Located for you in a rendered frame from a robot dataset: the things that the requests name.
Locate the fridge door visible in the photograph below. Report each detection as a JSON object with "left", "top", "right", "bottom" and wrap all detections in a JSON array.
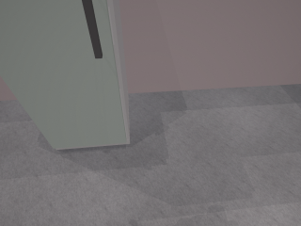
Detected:
[{"left": 0, "top": 0, "right": 127, "bottom": 149}]

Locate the handle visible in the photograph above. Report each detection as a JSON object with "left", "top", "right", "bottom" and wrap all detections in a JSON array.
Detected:
[{"left": 82, "top": 0, "right": 103, "bottom": 58}]

